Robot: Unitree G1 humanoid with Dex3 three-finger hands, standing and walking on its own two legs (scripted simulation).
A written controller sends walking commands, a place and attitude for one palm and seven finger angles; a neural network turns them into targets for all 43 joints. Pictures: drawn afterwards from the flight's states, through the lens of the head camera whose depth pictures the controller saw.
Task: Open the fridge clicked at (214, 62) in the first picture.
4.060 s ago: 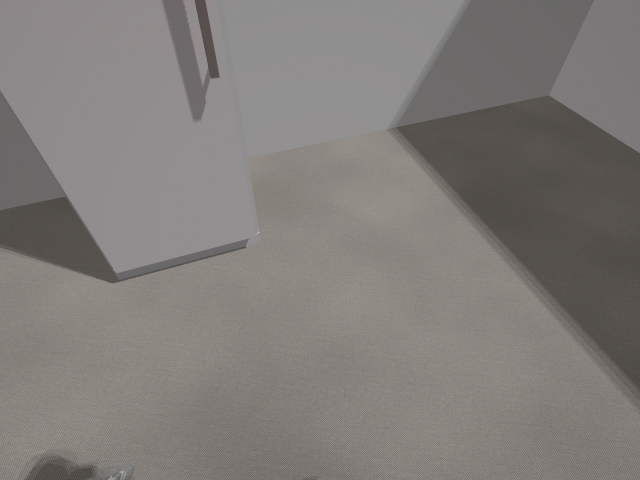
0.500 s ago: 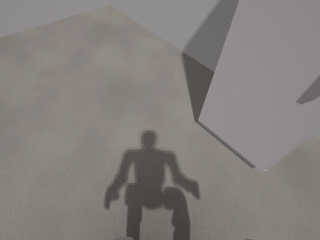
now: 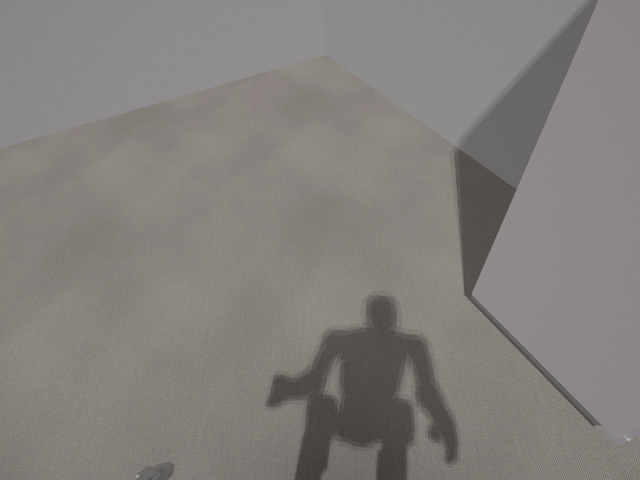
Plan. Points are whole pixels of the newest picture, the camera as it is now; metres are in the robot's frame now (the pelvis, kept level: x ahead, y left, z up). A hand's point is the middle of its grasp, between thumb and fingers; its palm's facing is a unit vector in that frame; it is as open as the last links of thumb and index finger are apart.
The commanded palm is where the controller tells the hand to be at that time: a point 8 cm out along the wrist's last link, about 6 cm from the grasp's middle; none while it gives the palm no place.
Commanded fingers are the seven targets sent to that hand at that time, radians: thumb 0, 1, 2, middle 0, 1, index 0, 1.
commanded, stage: walk to a spot facing it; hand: right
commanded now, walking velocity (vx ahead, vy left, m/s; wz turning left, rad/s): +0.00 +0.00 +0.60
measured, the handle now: out of the picture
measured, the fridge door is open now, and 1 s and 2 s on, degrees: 0 0 0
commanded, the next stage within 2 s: turn to face it in 0.22 s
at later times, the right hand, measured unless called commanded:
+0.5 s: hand (390, 377) +0.32 -0.09 -0.16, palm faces -0.28 +0.94 -0.22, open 7.4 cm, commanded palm none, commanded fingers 0.00 -0.90 -0.90 0.20 0.30 0.20 0.30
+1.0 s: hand (475, 438) +0.23 -0.21 -0.18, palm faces +0.08 +0.97 -0.23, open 7.4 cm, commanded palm none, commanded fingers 0.00 -0.90 -0.90 0.20 0.30 0.20 0.30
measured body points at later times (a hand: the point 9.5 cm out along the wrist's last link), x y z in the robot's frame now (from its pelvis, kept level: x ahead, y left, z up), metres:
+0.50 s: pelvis +0.12 +0.04 -0.01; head +0.17 +0.06 +0.43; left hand +0.00 +0.25 -0.17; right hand +0.33 -0.14 -0.15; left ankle +0.15 +0.13 -0.73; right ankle +0.04 -0.11 -0.66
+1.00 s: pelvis +0.17 +0.00 +0.00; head +0.22 -0.03 +0.45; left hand +0.24 +0.26 -0.12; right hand +0.22 -0.27 -0.16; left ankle +0.14 +0.16 -0.64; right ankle +0.18 -0.07 -0.73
